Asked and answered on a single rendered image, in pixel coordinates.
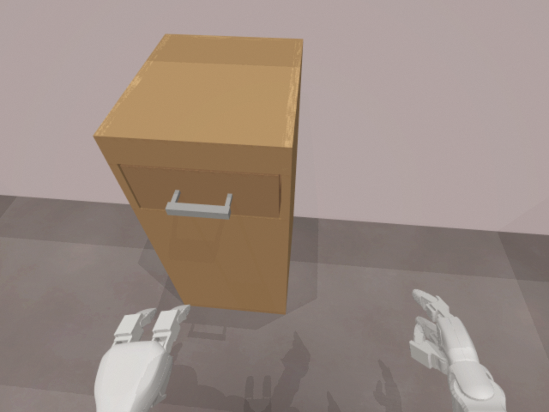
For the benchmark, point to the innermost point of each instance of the handle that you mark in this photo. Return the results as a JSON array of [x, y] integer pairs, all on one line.
[[199, 210]]

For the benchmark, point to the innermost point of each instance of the robot right hand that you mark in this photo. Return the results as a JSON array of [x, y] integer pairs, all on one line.
[[449, 340]]

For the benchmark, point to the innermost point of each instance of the robot left hand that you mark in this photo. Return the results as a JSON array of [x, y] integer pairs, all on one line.
[[133, 375]]

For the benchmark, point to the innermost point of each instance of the drawer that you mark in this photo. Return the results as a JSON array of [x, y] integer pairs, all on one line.
[[256, 194]]

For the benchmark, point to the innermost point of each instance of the right robot forearm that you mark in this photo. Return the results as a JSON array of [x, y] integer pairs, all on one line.
[[473, 389]]

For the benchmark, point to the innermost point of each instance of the cabinet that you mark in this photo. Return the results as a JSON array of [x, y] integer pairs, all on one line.
[[223, 103]]

